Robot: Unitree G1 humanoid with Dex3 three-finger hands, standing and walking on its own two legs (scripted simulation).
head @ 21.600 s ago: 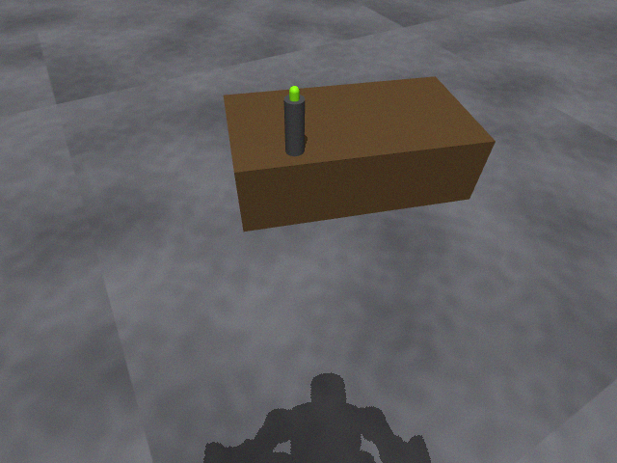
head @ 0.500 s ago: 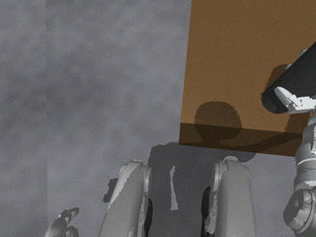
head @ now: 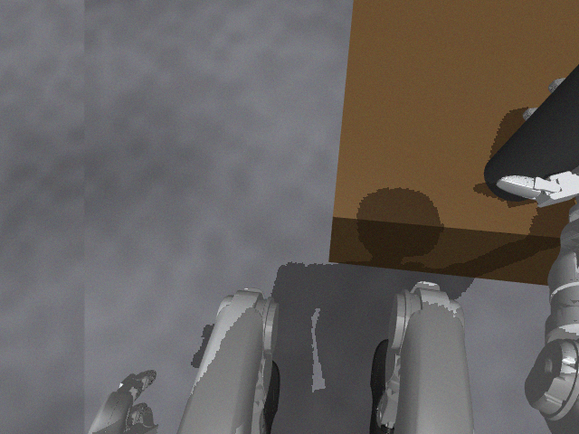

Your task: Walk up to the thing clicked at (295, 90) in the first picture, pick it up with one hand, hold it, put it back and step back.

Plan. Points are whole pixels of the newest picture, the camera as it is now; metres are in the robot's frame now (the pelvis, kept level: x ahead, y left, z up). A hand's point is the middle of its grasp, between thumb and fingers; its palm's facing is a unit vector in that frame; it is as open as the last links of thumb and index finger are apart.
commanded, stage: open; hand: right
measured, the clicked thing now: (573, 124) +0.46 -0.30 +0.05
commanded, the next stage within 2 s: withdraw in 0.12 s
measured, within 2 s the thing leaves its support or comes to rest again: neither
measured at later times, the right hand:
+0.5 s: hand out of the picture +0.46 -0.33 +0.05, palm faces +0.36 +0.93 -0.03, open 15.9 cm
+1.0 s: hand out of the picture +0.46 -0.40 +0.15, palm faces +0.39 +0.86 -0.34, open 17.2 cm
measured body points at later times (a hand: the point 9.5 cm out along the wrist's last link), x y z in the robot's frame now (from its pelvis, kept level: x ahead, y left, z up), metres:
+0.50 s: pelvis +0.00 +0.00 +0.02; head +0.21 -0.04 +0.42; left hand +0.14 +0.27 -0.11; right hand +0.44 -0.38 +0.05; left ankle +0.07 +0.11 -0.39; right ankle +0.11 -0.15 -0.39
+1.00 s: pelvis +0.03 -0.01 +0.16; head +0.21 -0.07 +0.57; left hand +0.13 +0.25 +0.04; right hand +0.44 -0.44 +0.17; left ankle +0.07 +0.11 -0.38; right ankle +0.11 -0.15 -0.39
